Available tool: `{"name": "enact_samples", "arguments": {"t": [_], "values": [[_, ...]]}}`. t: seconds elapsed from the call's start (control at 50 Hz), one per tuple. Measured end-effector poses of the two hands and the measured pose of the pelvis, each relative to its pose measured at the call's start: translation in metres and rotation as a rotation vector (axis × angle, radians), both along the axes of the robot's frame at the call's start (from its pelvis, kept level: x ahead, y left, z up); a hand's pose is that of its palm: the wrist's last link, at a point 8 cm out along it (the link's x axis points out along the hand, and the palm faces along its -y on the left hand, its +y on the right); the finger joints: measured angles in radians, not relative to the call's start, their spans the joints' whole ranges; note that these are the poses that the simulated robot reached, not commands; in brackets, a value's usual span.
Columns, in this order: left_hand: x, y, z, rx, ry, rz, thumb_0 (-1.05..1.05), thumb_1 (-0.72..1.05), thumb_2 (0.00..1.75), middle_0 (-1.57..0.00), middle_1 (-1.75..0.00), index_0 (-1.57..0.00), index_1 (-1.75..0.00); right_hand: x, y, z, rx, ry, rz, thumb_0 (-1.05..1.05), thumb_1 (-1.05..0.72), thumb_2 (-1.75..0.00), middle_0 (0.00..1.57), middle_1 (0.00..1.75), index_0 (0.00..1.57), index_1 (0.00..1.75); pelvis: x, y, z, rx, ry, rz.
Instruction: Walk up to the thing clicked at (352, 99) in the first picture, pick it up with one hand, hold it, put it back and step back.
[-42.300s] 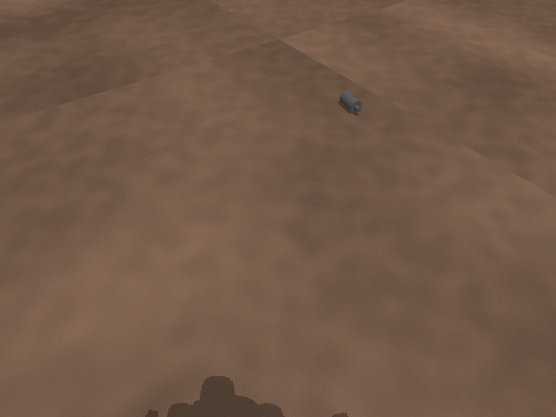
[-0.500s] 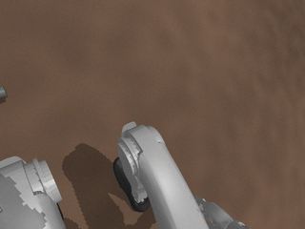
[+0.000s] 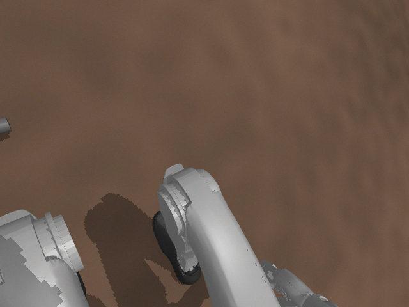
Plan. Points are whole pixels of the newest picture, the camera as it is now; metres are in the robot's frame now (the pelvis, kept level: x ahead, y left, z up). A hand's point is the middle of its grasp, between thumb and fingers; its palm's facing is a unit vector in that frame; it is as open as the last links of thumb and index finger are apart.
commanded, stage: close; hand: left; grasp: from above
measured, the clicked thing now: out of the picture +0.46 +0.30 -0.27
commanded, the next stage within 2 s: settle in 0.42 s
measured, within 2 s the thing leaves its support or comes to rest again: leaves its support in 0.84 s
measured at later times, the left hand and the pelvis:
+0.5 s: hand out of the picture +0.45 +0.31 -0.24, palm faces -0.43 -0.16 -0.89, open 10.9 cm; pelvis +0.00 +0.00 +0.00, yaw +0 degrees
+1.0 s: hand out of the picture +0.45 +0.32 -0.21, palm faces -0.39 -0.12 -0.91, open 10.8 cm; pelvis +0.01 +0.00 +0.00, yaw +1 degrees
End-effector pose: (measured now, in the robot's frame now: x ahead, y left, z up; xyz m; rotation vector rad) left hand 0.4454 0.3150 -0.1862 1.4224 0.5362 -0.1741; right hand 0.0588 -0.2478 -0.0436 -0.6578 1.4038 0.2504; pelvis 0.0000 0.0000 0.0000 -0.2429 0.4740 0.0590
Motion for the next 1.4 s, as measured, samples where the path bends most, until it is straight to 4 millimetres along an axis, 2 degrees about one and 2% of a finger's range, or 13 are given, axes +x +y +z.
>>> {"name": "enact_samples", "arguments": {"t": [0.3, 0.82, 0.96, 1.16, 1.4], "values": [[0.003, 0.001, 0.002, 0.002, -0.003, 0.000, -0.01, -0.04, 0.43, -0.61, -0.52, -0.62, -0.50, -0.002, 0.002, -0.001, 0.002, 0.006, 0.000, 0.00, -0.90, -0.90, 0.20, 0.30, 0.20, 0.30, 0.000, 0.000, 0.000, 0.002, 0.004, 0.000], [0.007, 0.003, 0.007, 0.014, -0.003, -0.003, -0.02, -0.07, 0.37, -0.72, -0.39, -0.73, -0.37, 0.004, -0.004, -0.003, 0.000, 0.011, -0.012, 0.00, -0.92, -0.91, 0.20, 0.30, 0.20, 0.30, 0.003, -0.003, 0.002, 0.007, 0.026, 0.004], [0.003, 0.008, 0.026, 0.030, -0.027, -0.007, -0.02, -0.07, 0.34, -0.74, -0.35, -0.75, -0.34, 0.013, -0.007, -0.010, 0.017, -0.006, -0.037, 0.00, -0.92, -0.91, 0.20, 0.30, 0.20, 0.30, 0.005, -0.004, 0.002, 0.015, 0.046, 0.011], [0.000, 0.015, 0.073, 0.064, -0.021, 0.002, -0.02, -0.08, 0.33, -0.76, -0.33, -0.77, -0.32, 0.031, -0.007, -0.020, 0.054, -0.061, -0.114, 0.00, -0.92, -0.90, 0.20, 0.30, 0.20, 0.30, 0.005, -0.004, 0.011, 0.036, 0.087, 0.033], [-0.004, 0.011, 0.114, 0.051, 0.017, -0.026, -0.01, -0.12, 0.41, -0.76, -0.38, -0.77, -0.38, 0.033, -0.014, -0.014, 0.030, -0.073, -0.165, 0.00, -0.92, -0.91, 0.20, 0.30, 0.20, 0.30, -0.001, -0.007, 0.027, 0.060, 0.100, 0.060]]}}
